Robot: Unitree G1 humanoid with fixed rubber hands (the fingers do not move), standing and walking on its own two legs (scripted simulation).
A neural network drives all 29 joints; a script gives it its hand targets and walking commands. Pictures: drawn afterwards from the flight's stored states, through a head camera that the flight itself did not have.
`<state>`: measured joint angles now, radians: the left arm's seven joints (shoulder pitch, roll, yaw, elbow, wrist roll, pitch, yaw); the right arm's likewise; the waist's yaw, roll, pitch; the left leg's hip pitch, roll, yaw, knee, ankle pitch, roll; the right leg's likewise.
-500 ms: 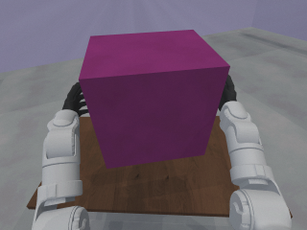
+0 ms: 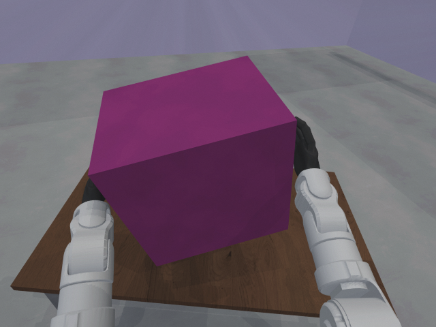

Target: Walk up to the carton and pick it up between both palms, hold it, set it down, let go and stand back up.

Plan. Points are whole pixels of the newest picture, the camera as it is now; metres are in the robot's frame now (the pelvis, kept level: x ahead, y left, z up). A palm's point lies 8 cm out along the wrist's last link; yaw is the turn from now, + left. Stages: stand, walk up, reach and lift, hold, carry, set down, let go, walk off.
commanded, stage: set down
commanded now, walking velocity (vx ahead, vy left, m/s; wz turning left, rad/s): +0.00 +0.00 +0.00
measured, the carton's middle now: (200, 163) +0.42 +0.03 +0.12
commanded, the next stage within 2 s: none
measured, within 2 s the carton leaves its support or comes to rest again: neither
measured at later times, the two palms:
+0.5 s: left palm (121, 203) +0.33 +0.17 +0.10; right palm (323, 168) +0.36 -0.20 +0.17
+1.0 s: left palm (134, 208) +0.34 +0.16 +0.08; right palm (317, 204) +0.36 -0.22 +0.07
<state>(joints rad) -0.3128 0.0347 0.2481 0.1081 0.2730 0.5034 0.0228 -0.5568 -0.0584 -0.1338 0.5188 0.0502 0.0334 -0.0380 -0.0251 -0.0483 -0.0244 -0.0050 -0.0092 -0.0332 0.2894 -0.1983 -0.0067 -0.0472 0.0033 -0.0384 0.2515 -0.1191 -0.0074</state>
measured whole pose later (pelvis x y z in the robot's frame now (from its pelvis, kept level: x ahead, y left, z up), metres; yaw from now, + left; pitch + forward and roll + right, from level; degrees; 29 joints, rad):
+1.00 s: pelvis +0.01 -0.02 +0.00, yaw +0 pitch +2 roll +1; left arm -0.26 -0.08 0.25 0.22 0.25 0.20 0.12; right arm -0.41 -0.10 -0.15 0.62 0.03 -0.15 0.00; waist -0.03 0.00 0.00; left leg -0.12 0.00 -0.03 0.27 -0.16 -0.01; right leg -0.17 0.01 -0.04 0.26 -0.12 -0.02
